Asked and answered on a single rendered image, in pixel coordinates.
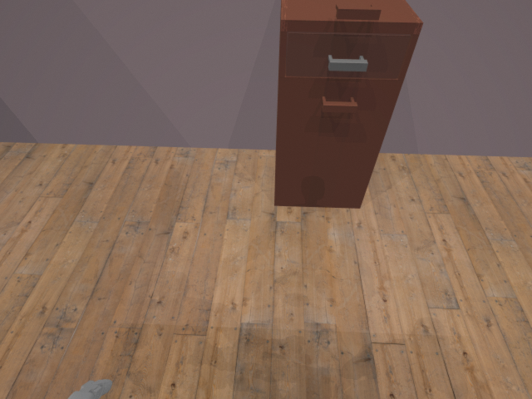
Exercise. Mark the left robot hand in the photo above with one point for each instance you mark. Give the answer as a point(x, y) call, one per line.
point(92, 390)

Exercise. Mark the cabinet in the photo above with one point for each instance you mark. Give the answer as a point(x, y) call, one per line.
point(326, 159)

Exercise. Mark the drawer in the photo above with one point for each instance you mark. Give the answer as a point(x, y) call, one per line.
point(307, 53)

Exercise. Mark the handle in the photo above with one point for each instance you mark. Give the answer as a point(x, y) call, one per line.
point(358, 13)
point(347, 64)
point(339, 106)

